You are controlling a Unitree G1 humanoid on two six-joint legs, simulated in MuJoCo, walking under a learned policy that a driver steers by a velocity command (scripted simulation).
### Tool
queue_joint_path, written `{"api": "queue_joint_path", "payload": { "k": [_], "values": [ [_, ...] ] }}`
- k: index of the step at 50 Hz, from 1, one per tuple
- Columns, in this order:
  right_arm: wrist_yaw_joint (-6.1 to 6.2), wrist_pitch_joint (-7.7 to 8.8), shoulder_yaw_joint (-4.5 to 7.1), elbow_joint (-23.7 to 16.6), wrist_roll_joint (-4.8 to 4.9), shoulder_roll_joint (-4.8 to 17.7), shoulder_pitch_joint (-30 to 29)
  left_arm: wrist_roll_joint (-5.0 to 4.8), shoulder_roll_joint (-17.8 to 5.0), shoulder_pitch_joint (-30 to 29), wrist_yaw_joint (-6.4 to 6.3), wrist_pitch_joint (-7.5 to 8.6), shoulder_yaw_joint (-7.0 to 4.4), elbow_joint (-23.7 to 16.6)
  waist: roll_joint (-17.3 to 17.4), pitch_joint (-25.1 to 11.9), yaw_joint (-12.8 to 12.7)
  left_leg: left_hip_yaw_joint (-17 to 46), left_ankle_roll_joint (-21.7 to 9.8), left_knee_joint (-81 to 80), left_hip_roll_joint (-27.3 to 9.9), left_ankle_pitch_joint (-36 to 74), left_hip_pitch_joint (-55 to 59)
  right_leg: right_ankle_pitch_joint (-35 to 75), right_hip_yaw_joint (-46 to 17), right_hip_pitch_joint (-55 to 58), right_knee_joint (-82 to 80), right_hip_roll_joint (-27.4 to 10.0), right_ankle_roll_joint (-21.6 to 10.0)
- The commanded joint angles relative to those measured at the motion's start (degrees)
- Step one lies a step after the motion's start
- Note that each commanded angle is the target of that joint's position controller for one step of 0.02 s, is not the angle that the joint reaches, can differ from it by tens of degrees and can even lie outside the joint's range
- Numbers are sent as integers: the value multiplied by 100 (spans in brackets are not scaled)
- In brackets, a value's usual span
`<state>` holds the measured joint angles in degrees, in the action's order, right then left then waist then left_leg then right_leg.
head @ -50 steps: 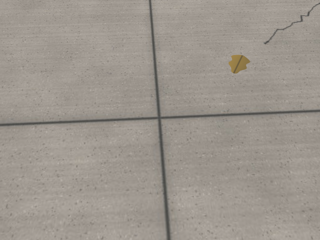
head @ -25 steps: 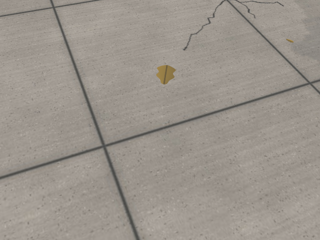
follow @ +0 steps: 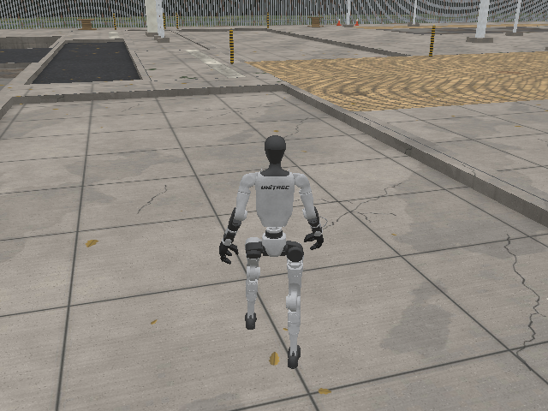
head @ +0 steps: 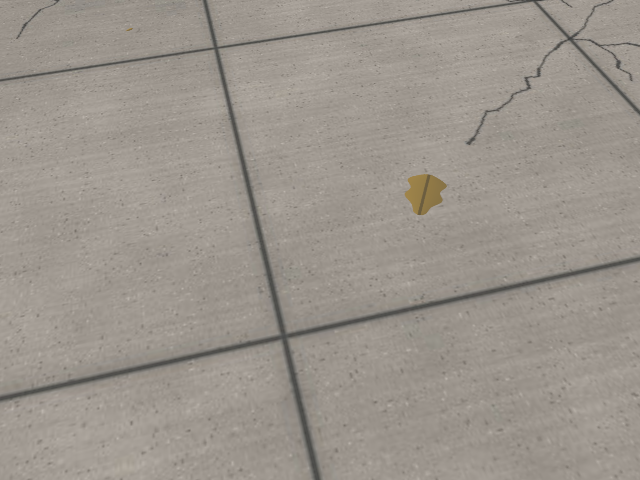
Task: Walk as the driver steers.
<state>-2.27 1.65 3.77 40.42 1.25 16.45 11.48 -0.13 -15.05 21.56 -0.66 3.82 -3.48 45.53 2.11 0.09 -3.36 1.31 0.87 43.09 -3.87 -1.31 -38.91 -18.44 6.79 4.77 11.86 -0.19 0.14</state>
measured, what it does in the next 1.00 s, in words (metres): walks ahead: left foot, then right foot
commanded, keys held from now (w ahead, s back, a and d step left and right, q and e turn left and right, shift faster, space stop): w+q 0.38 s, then w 0.02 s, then w+e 0.60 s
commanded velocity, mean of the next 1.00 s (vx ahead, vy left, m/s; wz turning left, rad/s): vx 0.48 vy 0.00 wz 0.08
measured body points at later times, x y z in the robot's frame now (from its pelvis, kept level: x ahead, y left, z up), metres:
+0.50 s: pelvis +0.27 +0.07 +0.01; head +0.29 +0.09 +0.46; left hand +0.40 +0.37 -0.08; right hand +0.41 -0.18 -0.09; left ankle +0.19 +0.14 -0.74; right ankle +0.50 -0.05 -0.68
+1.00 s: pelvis +0.57 +0.09 +0.01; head +0.61 +0.08 +0.46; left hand +0.58 +0.38 -0.10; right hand +0.81 -0.13 -0.07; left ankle +0.73 +0.28 -0.68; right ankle +0.53 +0.01 -0.74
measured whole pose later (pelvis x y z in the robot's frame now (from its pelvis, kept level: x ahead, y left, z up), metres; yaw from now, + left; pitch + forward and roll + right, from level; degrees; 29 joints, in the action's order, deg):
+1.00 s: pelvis +0.57 +0.09 +0.01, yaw +3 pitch +2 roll +0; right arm -0.4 5.5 1.6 36.9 -0.6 16.3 3.7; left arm -1.3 -15.9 21.4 -0.4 2.8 -2.8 43.1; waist 2.0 2.2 -4.6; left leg 6.7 3.8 36.0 -2.7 -0.3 -36.3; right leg -13.0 -8.7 -7.0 18.8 6.7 -4.8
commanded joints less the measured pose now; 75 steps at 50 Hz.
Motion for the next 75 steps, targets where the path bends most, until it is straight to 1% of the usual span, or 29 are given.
{"api": "queue_joint_path", "payload": {
  "k": [1,4,6,7,8,9,10,11,17,22,28,30,32,33,34,35,36,38,42,48,53,56,57,58,59,61,63,70,75],
  "values": [
    [-125,134,-33,-815,13,230,-1084,-90,-1040,-33,-10,42,-284,-188,-643,807,-167,-200,-252,-518,-45,-176,-263,1551,-303,-293,-443,-1650,-881],
    [-159,115,75,-900,2,472,-757,-117,-1275,-112,-19,-41,-351,-146,-816,386,168,-656,-624,-702,374,-893,703,4224,32,-48,565,-1647,-703],
    [-51,62,395,-511,41,1022,893,-95,-1210,-83,-71,-85,-297,-190,-633,-677,1037,-753,-981,-938,888,-737,3266,5310,427,-901,2911,-1252,-364],
    [78,5,555,-411,54,1581,1604,46,-788,87,-73,-17,-142,-414,404,-1323,1182,1275,-1551,-1144,-284,-1250,5256,2834,424,-2846,4979,-814,-38],
    [58,78,509,-547,76,1812,1422,68,-353,232,-16,177,50,-648,1405,-2246,751,4683,-2551,-2426,-1564,-2541,6225,-1364,-652,-4360,6707,347,210],
    [34,136,355,-586,10,1272,1368,-136,-977,-386,63,338,-107,-705,682,-1998,1107,4428,-2211,-2801,-1492,-2765,6014,-1063,-1427,-4907,6992,-6,92],
    [43,178,285,-533,-36,1058,1194,-260,-1005,-750,95,419,-95,-842,490,-1199,1008,3584,-1960,-2753,-1295,-2433,5285,-660,-1285,-5088,6790,-244,-60],
    [49,199,244,-571,-40,966,791,-149,-902,-847,56,459,-64,-859,-123,-657,720,2910,-1788,-2757,-1031,-1781,4326,-240,-1234,-4882,6228,-509,-114],
    [179,275,186,-639,-84,847,225,139,-732,-797,5,163,-82,-806,29,-15,215,1617,-1791,-3235,-415,-74,2382,806,-1054,-4128,4757,-645,289],
    [273,250,167,-357,-32,849,588,78,-423,-1818,107,255,70,-956,223,98,670,1035,-1384,-3149,-114,-280,2322,2717,-850,-3632,2500,-324,388],
    [251,200,181,50,-57,962,1111,-52,-638,-2409,302,328,37,-1185,242,306,917,1287,-1299,-2722,-844,347,3907,2088,-851,-4234,1799,-286,-141],
    [275,147,204,97,-60,1021,1034,-69,-725,-2125,342,319,-2,-1162,323,190,722,1128,-1154,-2350,-889,1568,4265,1478,-724,-3929,1713,-139,-378],
    [310,87,169,43,-96,1000,819,-46,-1034,-916,312,305,-183,-855,238,-664,52,603,-913,-861,-490,3522,4089,1603,-476,-2136,1587,191,-731],
    [352,86,66,-102,-213,805,845,-15,-1362,23,286,282,-258,-735,-284,-1473,-282,352,-709,731,-202,2292,3076,1917,-1674,-455,1708,-659,-1130],
    [296,198,-73,-184,-213,326,1571,-60,-1780,329,319,254,-380,-633,-1833,-1972,94,70,-162,2800,882,-1857,654,791,-4497,1512,1241,-1850,-2139],
    [250,319,-55,-210,-146,676,1208,-187,-1202,406,323,228,-248,-620,-1423,-1904,-159,676,-171,3274,755,-2828,-212,-303,-5287,1736,608,-1868,-2029],
    [192,421,9,-385,14,919,548,-133,-994,36,274,188,-183,-715,-1001,-1047,-228,689,-221,3305,459,-2369,-584,-241,-4519,1095,495,-1726,-1781],
    [182,544,-12,-550,-142,800,-32,-28,-914,-401,236,116,-143,-840,-149,-241,0,507,-210,2563,132,-1799,-400,953,-3583,-221,328,-1302,-1626],
    [205,448,-27,-523,-248,592,189,-53,-873,-534,147,95,-121,-857,-545,-159,367,322,103,1498,-5,-1558,187,2198,-2839,-1106,66,-883,-1656],
    [196,460,-138,-757,-194,312,-1026,-130,-1111,-111,-22,-25,-211,-606,-648,30,-18,170,347,-772,381,421,929,2064,-2277,-1903,144,-406,-1255],
    [120,553,-21,-852,-90,550,-1402,-178,-1064,141,-72,-138,-227,-473,-772,22,-37,452,147,-1544,503,269,1297,1512,-3014,-1290,698,-670,-1070],
    [168,615,153,-643,-106,817,-506,-133,-930,-81,-58,-185,-211,-551,-869,-338,489,351,-245,-1951,393,-93,2638,2101,-3050,-1315,1622,-465,-810],
    [219,627,240,-569,-196,1067,316,-56,-635,-145,-23,-167,-101,-667,-499,-1102,872,986,-608,-1753,-376,-328,4061,1668,-2694,-1890,2974,-176,-628],
    [237,545,358,-414,-264,1513,934,-152,-216,634,-23,-118,34,-767,1063,-1965,692,3255,-1517,-1947,-1710,-1244,6104,-715,-1847,-3794,4847,670,-217],
    [187,495,305,-354,-118,1167,1003,-221,-630,753,-35,-96,-2,-750,1414,-1847,685,4491,-1669,-2400,-2081,-2533,6045,-1535,-1767,-4703,5806,309,-130],
    [191,446,146,-380,-143,634,520,-147,-1016,-156,-41,-132,-118,-782,255,-489,768,3004,-1255,-2655,-1500,-2188,4565,-568,-1573,-4801,6072,-99,-49],
    [146,440,63,-227,-210,469,330,-53,-790,-504,4,-86,-104,-908,245,62,526,2159,-1254,-2955,-1027,-1119,3550,-170,-1484,-4513,5578,-318,-49],
    [164,385,178,38,1,904,437,53,-299,-1392,130,101,131,-1131,242,136,536,1173,-1420,-3305,-576,255,2802,997,-927,-3673,2949,-342,133],
    [213,260,201,276,73,1038,1003,-60,-557,-2085,217,211,68,-1311,279,93,696,1409,-1204,-3008,-691,-93,2900,1714,-995,-2909,1876,-61,140]
  ]
}}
